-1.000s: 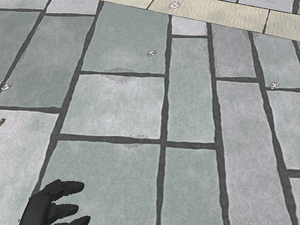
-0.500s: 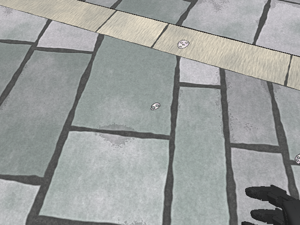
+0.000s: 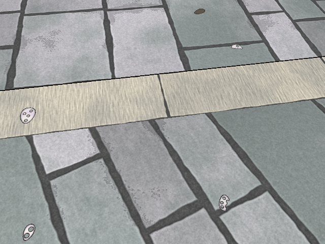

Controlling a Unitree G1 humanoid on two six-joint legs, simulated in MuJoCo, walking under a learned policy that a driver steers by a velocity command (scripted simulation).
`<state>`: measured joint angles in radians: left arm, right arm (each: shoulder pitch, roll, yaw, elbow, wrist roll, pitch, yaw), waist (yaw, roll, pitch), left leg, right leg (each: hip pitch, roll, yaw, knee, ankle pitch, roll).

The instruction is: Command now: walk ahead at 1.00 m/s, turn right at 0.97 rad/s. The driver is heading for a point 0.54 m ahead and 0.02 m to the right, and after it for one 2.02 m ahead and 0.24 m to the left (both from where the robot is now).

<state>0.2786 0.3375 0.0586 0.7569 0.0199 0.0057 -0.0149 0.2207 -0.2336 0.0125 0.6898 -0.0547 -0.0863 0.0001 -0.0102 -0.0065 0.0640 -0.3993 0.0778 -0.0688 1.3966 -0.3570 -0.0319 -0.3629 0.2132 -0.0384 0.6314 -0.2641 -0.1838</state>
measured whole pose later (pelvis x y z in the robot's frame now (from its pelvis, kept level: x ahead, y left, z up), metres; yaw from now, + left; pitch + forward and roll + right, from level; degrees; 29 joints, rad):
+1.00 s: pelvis +0.62 -0.02 +0.02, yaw +2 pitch +1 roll -2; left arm 0.08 0.30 0.08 0.75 0.00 -0.01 0.03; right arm 0.18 -0.34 -0.08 0.62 0.02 0.06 0.00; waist 0.01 0.01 0.06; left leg -0.52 0.10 0.04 0.83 -0.27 -0.04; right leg -0.27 -0.07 -0.22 0.44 -0.19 0.00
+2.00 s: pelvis +0.73 +0.03 +0.03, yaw +26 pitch +3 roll +0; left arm 0.23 0.31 0.08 0.73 0.03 0.02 -0.07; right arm 0.39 -0.27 -0.04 0.71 -0.04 -0.05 -0.01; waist -0.03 -0.04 -0.04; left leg -0.03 0.01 0.07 0.31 -0.33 0.00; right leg -0.65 0.00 0.04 1.09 -0.24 -0.01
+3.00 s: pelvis +1.58 +0.04 +0.03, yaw -8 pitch +2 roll +2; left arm -0.04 0.28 -0.03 0.59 0.06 -0.08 -0.06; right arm 0.60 -0.30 -0.07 0.93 -0.02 -0.07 0.01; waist -0.12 -0.02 0.01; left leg -0.05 -0.09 -0.11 0.32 -0.30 0.04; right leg -0.63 -0.05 0.06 0.78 -0.18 -0.01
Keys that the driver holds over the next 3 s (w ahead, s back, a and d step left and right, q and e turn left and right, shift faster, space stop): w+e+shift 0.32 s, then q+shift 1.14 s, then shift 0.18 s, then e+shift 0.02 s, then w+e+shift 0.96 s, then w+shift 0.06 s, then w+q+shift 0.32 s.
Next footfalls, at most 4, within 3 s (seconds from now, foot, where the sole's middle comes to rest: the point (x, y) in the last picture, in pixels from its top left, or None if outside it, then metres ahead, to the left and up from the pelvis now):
0.28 left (126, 235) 0.49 0.15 -0.75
0.66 right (202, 190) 0.68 -0.17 -0.75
1.06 left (139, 185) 0.71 0.10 -0.75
1.50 right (181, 166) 0.81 -0.08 -0.75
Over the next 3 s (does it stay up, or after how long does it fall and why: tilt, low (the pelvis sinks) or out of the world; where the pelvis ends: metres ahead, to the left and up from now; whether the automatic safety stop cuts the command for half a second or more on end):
stays up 1.58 0.04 0.03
